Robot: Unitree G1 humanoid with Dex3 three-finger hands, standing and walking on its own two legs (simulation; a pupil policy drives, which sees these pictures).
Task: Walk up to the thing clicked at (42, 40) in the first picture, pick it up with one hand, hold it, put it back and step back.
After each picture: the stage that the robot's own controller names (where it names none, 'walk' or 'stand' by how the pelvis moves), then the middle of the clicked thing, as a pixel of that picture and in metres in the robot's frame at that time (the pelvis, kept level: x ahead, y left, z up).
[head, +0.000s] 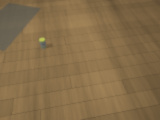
stand; (42, 43) +1.36 +0.45 -0.72
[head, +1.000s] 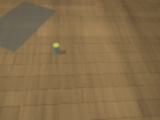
walk; (56, 48) +1.25 +0.21 -0.70
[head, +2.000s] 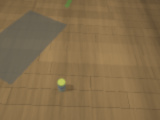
walk; (61, 85) +0.72 +0.15 -0.71
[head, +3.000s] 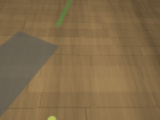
walk; out of the picture +0.45 +0.19 -0.71
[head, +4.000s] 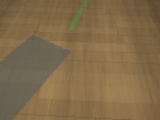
stand; out of the picture +0.38 +0.17 -0.72
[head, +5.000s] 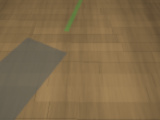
stand; out of the picture +0.36 +0.18 -0.72
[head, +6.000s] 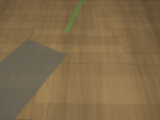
stand; out of the picture +0.36 +0.19 -0.73
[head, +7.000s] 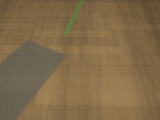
stand; out of the picture +0.35 +0.19 -0.73
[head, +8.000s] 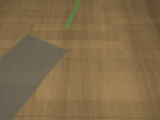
go down; out of the picture +0.35 +0.18 -0.72
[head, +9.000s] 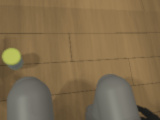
go down; (13, 59) +0.42 +0.24 -0.29
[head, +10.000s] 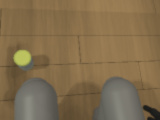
close in; (24, 61) +0.42 +0.23 -0.29
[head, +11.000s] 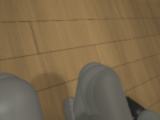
close in; out of the picture +0.40 +0.27 -0.22
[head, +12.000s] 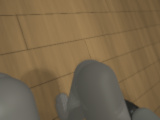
close; out of the picture +0.40 +0.28 -0.22
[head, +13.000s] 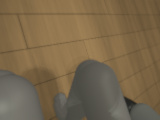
lift; out of the picture +0.38 +0.26 -0.23
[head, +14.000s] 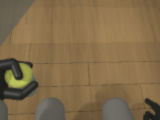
lift; (23, 81) +0.33 +0.20 -0.02
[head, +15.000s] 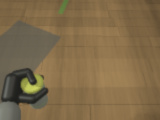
hold; (35, 92) +0.32 +0.17 -0.01
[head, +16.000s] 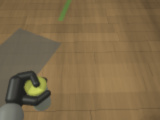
hold; (39, 94) +0.32 +0.16 -0.01
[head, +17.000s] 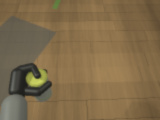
crouch; (40, 85) +0.35 +0.15 -0.04
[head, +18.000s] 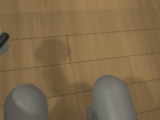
lower; out of the picture +0.47 +0.24 -0.09
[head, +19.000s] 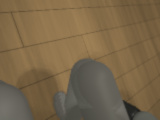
lower; out of the picture +0.42 +0.29 -0.22
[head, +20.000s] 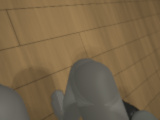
lower; out of the picture +0.43 +0.29 -0.23
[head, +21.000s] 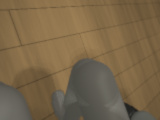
lower; out of the picture +0.43 +0.29 -0.23
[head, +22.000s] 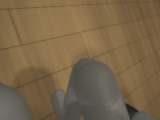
lower; out of the picture +0.43 +0.29 -0.23
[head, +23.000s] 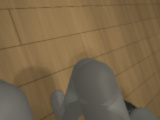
open; out of the picture +0.42 +0.27 -0.23
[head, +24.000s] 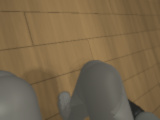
stand; out of the picture +0.42 +0.26 -0.23
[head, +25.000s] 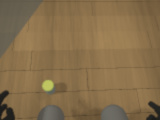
walk; (49, 87) +0.42 +0.19 -0.51
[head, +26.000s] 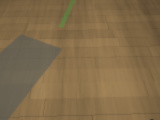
stand; out of the picture +0.38 +0.17 -0.66
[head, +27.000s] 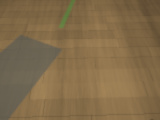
stand; out of the picture +0.38 +0.17 -0.67
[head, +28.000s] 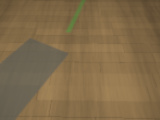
stand; out of the picture +0.40 +0.16 -0.71
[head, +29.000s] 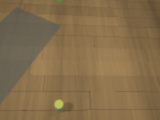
walk; (59, 106) +0.43 +0.12 -0.71
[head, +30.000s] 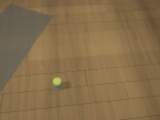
walk; (57, 84) +0.62 +0.19 -0.70
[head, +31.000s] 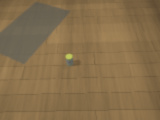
stand; (69, 60) +0.98 +0.18 -0.70
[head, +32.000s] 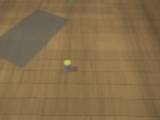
stand; (67, 66) +1.00 +0.16 -0.72
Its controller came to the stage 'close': yes
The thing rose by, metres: 0.71
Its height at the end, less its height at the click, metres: +0.00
